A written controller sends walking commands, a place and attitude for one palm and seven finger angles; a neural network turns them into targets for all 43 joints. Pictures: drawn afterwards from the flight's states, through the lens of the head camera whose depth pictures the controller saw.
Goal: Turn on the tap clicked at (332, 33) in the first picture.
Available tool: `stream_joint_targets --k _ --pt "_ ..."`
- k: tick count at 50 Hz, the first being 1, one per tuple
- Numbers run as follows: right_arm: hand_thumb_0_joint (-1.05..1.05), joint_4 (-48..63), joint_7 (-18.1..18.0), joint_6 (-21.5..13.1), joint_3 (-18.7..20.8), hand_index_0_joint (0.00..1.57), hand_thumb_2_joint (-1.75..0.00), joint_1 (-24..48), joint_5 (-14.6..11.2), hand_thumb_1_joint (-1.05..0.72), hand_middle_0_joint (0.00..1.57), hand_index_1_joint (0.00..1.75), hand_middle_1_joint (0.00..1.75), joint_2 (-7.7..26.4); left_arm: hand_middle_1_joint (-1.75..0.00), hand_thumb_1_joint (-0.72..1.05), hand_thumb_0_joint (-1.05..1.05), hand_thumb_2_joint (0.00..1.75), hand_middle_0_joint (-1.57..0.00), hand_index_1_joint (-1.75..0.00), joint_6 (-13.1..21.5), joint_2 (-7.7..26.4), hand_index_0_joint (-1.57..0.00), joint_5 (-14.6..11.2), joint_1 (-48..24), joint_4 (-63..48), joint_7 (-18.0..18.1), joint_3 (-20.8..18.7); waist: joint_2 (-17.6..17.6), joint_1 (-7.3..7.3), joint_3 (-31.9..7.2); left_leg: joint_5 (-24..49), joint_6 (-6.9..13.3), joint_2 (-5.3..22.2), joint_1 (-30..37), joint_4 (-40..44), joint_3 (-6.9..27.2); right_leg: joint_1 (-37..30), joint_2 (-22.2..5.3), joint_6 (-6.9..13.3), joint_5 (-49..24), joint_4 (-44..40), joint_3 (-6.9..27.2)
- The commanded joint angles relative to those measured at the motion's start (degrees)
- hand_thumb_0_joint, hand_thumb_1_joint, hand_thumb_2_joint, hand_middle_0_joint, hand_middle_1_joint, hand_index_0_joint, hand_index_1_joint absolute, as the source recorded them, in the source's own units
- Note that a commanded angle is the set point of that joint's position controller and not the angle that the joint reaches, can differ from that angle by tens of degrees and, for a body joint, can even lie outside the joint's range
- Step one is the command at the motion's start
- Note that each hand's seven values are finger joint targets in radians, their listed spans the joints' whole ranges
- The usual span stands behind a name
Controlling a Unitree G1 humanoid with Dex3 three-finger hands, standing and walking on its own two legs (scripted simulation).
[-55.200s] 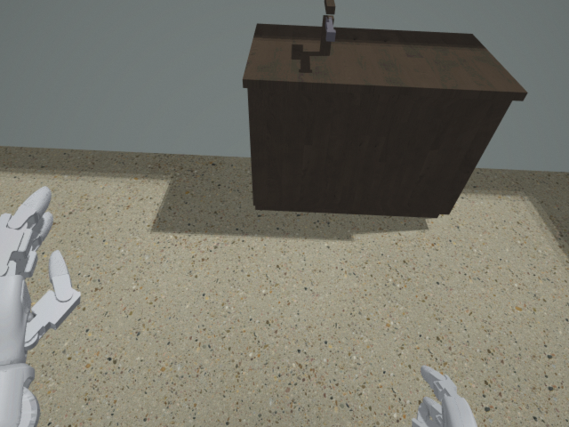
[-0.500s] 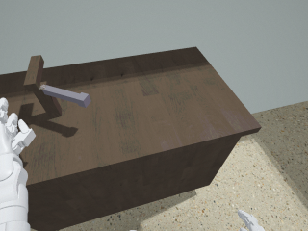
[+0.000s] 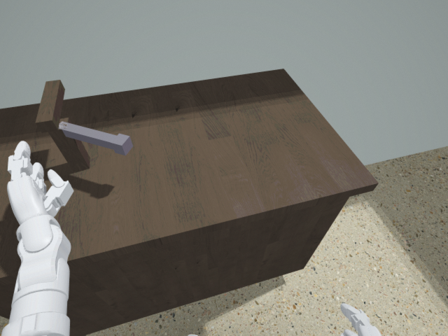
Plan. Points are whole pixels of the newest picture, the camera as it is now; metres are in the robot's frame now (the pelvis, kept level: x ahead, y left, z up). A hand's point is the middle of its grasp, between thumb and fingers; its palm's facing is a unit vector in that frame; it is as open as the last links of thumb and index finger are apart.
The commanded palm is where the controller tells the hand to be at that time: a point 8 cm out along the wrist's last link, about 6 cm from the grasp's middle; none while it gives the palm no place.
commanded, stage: push the lever round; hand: left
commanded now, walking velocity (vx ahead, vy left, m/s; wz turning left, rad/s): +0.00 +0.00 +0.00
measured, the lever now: (122, 144) +0.44 +0.23 +0.10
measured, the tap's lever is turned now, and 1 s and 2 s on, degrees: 55 55 78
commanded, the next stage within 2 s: none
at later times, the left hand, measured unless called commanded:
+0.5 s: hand (94, 178) +0.36 +0.26 +0.09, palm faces +0.66 -0.75 -0.05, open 7.8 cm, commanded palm +0.32 +0.27 +0.09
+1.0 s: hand (117, 164) +0.40 +0.23 +0.09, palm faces +0.75 -0.66 -0.07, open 7.8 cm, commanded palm +0.35 +0.24 +0.09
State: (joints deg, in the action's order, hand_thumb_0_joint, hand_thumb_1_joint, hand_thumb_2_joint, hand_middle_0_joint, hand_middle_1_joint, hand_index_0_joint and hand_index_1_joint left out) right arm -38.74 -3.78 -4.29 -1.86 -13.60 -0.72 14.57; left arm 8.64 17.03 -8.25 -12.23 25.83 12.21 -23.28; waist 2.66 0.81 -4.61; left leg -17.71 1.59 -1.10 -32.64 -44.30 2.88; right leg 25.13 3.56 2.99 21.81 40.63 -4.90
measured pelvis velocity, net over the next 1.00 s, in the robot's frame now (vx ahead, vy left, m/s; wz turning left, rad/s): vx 0.00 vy -0.02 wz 0.01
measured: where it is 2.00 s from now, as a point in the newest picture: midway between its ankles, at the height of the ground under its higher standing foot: outside the picture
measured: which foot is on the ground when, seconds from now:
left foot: down 0.00-1.00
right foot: down 0.00-1.00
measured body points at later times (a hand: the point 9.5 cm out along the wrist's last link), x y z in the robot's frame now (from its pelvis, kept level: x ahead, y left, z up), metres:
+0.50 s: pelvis +0.00 +0.00 +0.00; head +0.02 +0.00 +0.45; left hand +0.32 +0.29 +0.10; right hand +0.15 -0.24 -0.10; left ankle +0.05 +0.10 -0.71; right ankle -0.01 -0.09 -0.71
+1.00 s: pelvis +0.00 -0.02 +0.00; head +0.02 -0.02 +0.45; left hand +0.35 +0.26 +0.10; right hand +0.13 -0.26 -0.12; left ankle +0.05 +0.10 -0.71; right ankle -0.01 -0.09 -0.71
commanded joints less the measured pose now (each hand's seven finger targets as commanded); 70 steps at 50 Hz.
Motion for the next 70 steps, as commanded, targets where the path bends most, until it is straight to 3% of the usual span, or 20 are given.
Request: stream_joint_targets --k 1,4,10,14,15,17,20,22,28,30,31,35,37,40,42,46,50,57,61,70 --pt "0.00 7.2 -0.2 -2.6 3.0 0.20 -0.90 4.0 0.5 -0.90 0.20 0.30 0.30 8.1 -0.15 0.90 0.00 0.90 -0.15 -0.15 5.2 13.5 -0.15 1.7 -18.2 -15.9 2.8 -1.4 3.9 0.19 -14.2 6.9 0.4 0.5 12.9 5.8 3.4 0.3 -1.4 -0.9 -11.8 -6.2 3.5" --pt "0.00 7.0 0.0 -2.6 2.9 0.20 -0.90 4.2 0.5 -0.90 0.20 0.30 0.30 8.2 -0.15 0.90 0.00 0.90 -0.15 -0.15 4.4 9.5 -0.15 1.9 -18.5 -14.3 4.1 2.0 2.9 0.99 -12.2 5.8 0.3 0.5 12.6 5.8 3.7 1.9 -1.3 -1.0 -11.0 -6.5 3.1" --pt "0.00 6.8 0.2 -1.8 3.3 0.20 -0.90 4.5 0.9 -0.90 0.20 0.30 0.30 8.1 -0.15 0.90 0.00 0.90 -0.15 -0.15 3.3 10.3 -0.15 3.8 -19.1 -15.6 8.1 0.8 3.1 -0.09 -14.3 7.6 -0.2 0.5 13.4 6.1 4.0 0.5 -1.4 -0.8 -11.8 -6.2 3.0" --pt "0.00 7.3 1.0 -1.4 3.5 0.20 -0.90 4.6 1.3 -0.90 0.20 0.30 0.30 7.6 -0.15 0.90 0.00 0.90 -0.15 -0.15 3.3 6.2 -0.15 4.5 -18.5 -17.4 10.9 3.4 1.6 0.11 -15.7 11.1 -0.4 0.4 13.8 5.0 3.4 -0.5 -1.3 -0.8 -14.8 -5.4 2.6" --pt "0.00 7.0 1.0 -1.1 3.7 0.20 -0.90 4.5 1.4 -0.90 0.20 0.30 0.30 7.7 -0.15 0.90 0.00 0.90 -0.15 -0.15 3.1 8.3 -0.15 5.0 -17.2 -17.2 11.6 1.0 1.9 -0.55 -15.8 11.9 -0.5 0.6 13.8 5.1 3.5 -0.9 -1.3 -0.6 -15.1 -5.4 2.6" --pt "0.00 7.5 1.3 -0.7 3.5 0.20 -0.90 5.3 1.2 -0.90 0.20 0.30 0.30 7.3 -0.15 0.90 0.00 0.90 -0.15 -0.15 2.4 4.6 -0.15 5.4 -18.0 -17.9 12.4 4.6 1.9 0.16 -14.9 11.6 -0.6 0.6 13.7 5.1 3.4 -0.4 -1.4 -0.7 -14.9 -5.3 2.5" --pt "0.00 7.2 1.0 -0.1 3.6 0.20 -0.90 5.6 1.4 -0.90 0.20 0.30 0.30 7.5 -0.15 0.90 0.00 0.90 -0.15 -0.15 1.3 6.0 -0.15 6.0 -18.6 -17.6 14.2 3.0 1.3 -0.03 -13.8 10.2 -0.4 0.6 12.9 5.4 3.3 -0.5 -1.4 -0.7 -13.9 -6.0 2.7" --pt "0.00 7.3 1.0 0.2 3.4 0.20 -0.90 6.2 1.4 -0.90 0.20 0.30 0.30 7.1 -0.15 0.90 0.00 0.90 -0.15 -0.15 0.8 2.9 -0.15 6.4 -21.9 -17.6 15.2 6.2 0.1 1.14 -12.8 8.7 -0.3 0.6 12.8 5.5 3.5 0.4 -1.5 -0.9 -12.8 -6.3 2.7" --pt "0.00 6.2 1.0 0.8 3.5 0.20 -0.90 6.3 1.9 -0.90 0.20 0.30 0.30 6.7 -0.15 0.90 0.00 0.90 -0.15 -0.15 0.4 2.3 -0.15 8.0 -26.9 -15.3 18.6 6.5 0.5 1.62 -14.4 6.7 -0.2 0.2 12.5 5.1 3.4 0.8 -1.7 -0.8 -11.5 -6.4 3.1" --pt "0.00 6.1 1.1 1.3 3.7 0.20 -0.90 6.1 2.0 -0.90 0.20 0.30 0.30 6.9 -0.15 0.90 0.00 0.90 -0.15 -0.15 -0.2 3.3 -0.15 8.8 -25.8 -14.1 19.5 5.1 1.4 0.68 -15.1 7.9 -0.4 0.2 12.3 5.2 3.5 0.1 -1.7 -0.6 -12.1 -6.1 3.0" --pt "0.00 6.3 1.2 1.4 3.6 0.20 -0.90 6.4 1.9 -0.90 0.20 0.30 0.30 6.5 -0.15 0.90 0.00 0.90 -0.15 -0.15 -0.5 1.0 -0.15 8.7 -27.2 -13.9 19.8 7.3 1.3 1.46 -15.5 7.7 -0.3 0.2 12.7 4.9 3.3 0.5 -1.8 -0.8 -11.9 -6.1 2.9" --pt "0.00 5.4 1.1 2.1 3.8 0.20 -0.90 5.7 2.2 -0.90 0.20 0.30 0.30 6.7 -0.15 0.90 0.00 0.90 -0.15 -0.15 -1.5 3.0 -0.15 9.2 -29.3 -9.2 21.7 4.5 -0.7 1.29 -14.4 6.8 0.0 0.0 10.6 4.7 3.0 0.3 -1.8 -0.9 -11.7 -6.9 3.2" --pt "0.00 6.1 1.4 2.3 3.8 0.20 -0.90 5.7 2.2 -0.90 0.20 0.30 0.30 6.3 -0.15 0.90 0.00 0.90 -0.15 -0.15 -1.2 1.1 -0.15 9.4 -30.2 -10.4 22.4 5.8 -0.4 1.16 -16.5 8.6 0.0 -0.1 11.1 4.1 2.5 -0.9 -1.9 -0.9 -13.7 -6.3 3.2" --pt "0.00 5.5 1.8 2.6 4.2 0.20 -0.90 4.9 2.5 -0.90 0.20 0.30 0.30 6.4 -0.15 0.90 0.00 0.90 -0.15 -0.15 -1.1 3.2 -0.15 10.5 -30.4 -9.6 23.9 3.6 1.7 0.65 -17.3 10.7 -0.2 0.0 11.1 3.5 2.4 -1.0 -2.0 -0.7 -15.6 -5.7 3.3" --pt "0.00 6.0 2.2 2.7 4.2 0.20 -0.90 5.0 2.6 -0.90 0.20 0.30 0.30 6.2 -0.15 0.90 0.00 0.90 -0.15 -0.15 -1.0 -0.1 -0.15 10.4 -30.6 -9.5 24.4 6.2 0.1 1.40 -17.2 11.0 0.0 0.0 11.0 3.1 2.1 -0.9 -2.0 -0.9 -16.2 -5.6 3.2" --pt "0.00 5.3 2.3 2.8 4.4 0.20 -0.90 5.1 2.5 -0.90 0.20 0.30 0.30 6.3 -0.15 0.90 0.00 0.90 -0.15 -0.15 -1.2 -0.5 -0.15 10.8 -34.8 -8.0 25.8 6.5 -1.1 2.32 -15.5 8.4 0.1 0.1 10.2 3.6 2.5 0.6 -2.0 -1.0 -13.3 -6.2 3.0" --pt "0.00 4.4 2.3 2.8 4.8 0.20 -0.90 4.4 3.0 -0.90 0.20 0.30 0.30 6.3 -0.15 0.90 0.00 0.90 -0.15 -0.15 -1.1 1.8 -0.15 11.7 -36.7 -6.4 27.7 3.6 -0.2 1.67 -17.4 9.5 0.1 -0.1 9.7 3.0 2.0 -0.3 -2.2 -1.0 -14.7 -5.9 3.4" --pt "0.00 4.3 3.5 2.7 5.2 0.20 -0.90 3.6 3.5 -0.90 0.20 0.30 0.30 5.9 -0.15 0.90 0.00 0.90 -0.15 -0.15 -1.0 -2.1 -0.15 12.4 -37.0 -4.6 29.9 5.6 -0.7 2.05 -19.2 12.6 0.0 -0.1 10.3 1.8 1.5 -0.5 -2.2 -1.1 -18.0 -4.9 2.9" --pt "0.00 4.2 3.6 3.4 5.0 0.20 -0.90 4.0 3.3 -0.90 0.20 0.30 0.30 5.9 -0.15 0.90 0.00 0.90 -0.15 -0.15 -2.4 -1.8 -0.15 12.5 -39.9 -2.2 30.9 5.1 -1.9 2.67 -16.6 10.3 0.2 -0.2 8.1 2.4 1.3 -0.2 -2.6 -1.3 -16.4 -5.7 3.0" --pt "0.00 2.4 4.1 3.4 5.5 0.20 -0.90 2.8 4.2 -0.90 0.20 0.30 0.30 5.6 -0.15 0.90 0.00 0.90 -0.15 -0.15 -1.5 1.3 -0.15 15.1 -46.3 2.7 33.8 1.7 -0.5 3.16 -18.9 9.4 0.3 -0.3 6.7 0.9 1.1 1.1 -2.9 -1.4 -15.9 -5.1 3.5"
